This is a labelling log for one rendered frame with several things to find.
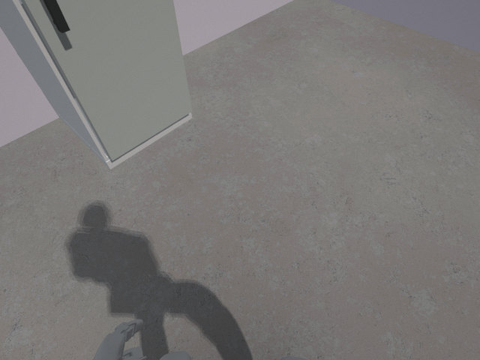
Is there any handle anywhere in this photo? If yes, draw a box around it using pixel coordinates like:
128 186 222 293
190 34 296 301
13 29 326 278
43 0 70 33

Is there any fridge door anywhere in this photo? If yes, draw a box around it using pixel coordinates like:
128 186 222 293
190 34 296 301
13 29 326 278
21 0 192 161

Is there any left robot hand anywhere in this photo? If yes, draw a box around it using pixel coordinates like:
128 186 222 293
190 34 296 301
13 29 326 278
93 319 146 360

